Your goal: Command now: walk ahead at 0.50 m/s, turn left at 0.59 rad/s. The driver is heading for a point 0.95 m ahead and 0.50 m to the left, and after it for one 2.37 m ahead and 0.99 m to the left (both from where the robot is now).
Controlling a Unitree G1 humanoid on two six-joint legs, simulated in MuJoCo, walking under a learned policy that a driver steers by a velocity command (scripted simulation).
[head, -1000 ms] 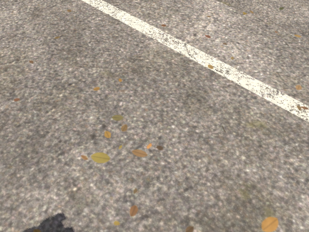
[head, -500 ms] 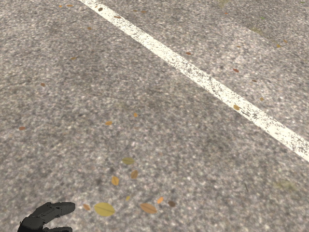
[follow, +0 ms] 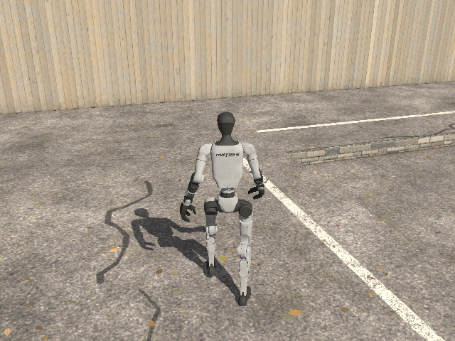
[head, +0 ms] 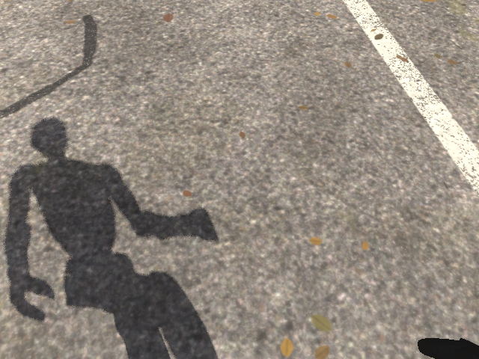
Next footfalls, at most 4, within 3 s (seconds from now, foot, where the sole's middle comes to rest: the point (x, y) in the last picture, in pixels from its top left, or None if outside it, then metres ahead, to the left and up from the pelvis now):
0.06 left None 0.20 0.11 -0.77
0.54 right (281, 337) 0.51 -0.04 -0.77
1.06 left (154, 285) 0.63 0.34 -0.77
1.52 right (158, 186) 0.98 0.40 -0.77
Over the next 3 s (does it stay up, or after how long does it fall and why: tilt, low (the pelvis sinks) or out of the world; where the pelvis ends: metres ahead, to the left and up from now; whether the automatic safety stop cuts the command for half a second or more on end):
stays up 1.20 0.44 -0.01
